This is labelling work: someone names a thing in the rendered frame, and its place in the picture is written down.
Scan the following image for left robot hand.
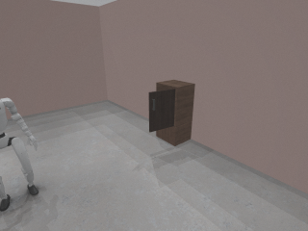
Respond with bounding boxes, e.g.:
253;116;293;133
27;135;38;150

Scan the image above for robot left forearm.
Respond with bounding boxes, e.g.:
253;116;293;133
16;115;32;137

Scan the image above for cupboard door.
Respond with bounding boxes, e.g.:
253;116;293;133
148;89;175;133

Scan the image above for robot left upper arm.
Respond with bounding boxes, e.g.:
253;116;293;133
1;97;21;121

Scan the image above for left robot thigh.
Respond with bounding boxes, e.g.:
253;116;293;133
9;137;32;174

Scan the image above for robot torso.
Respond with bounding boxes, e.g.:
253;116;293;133
0;100;11;149

